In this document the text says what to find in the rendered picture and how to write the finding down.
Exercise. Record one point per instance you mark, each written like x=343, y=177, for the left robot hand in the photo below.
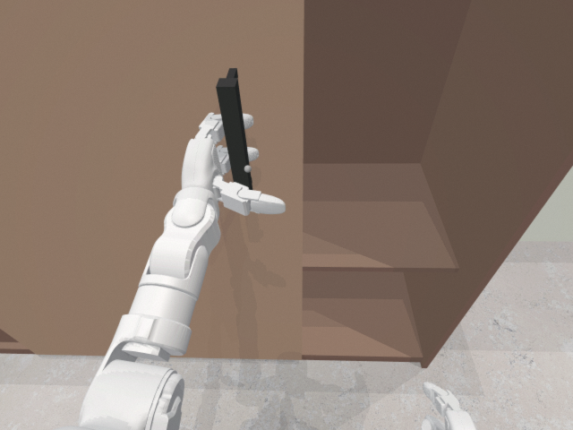
x=203, y=162

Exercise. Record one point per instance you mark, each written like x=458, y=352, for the left robot upper arm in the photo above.
x=133, y=396

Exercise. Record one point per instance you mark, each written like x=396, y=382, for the right robot hand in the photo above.
x=448, y=407

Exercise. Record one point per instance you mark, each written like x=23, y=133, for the robot left forearm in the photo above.
x=157, y=325

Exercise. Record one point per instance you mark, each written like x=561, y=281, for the handle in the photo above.
x=233, y=123

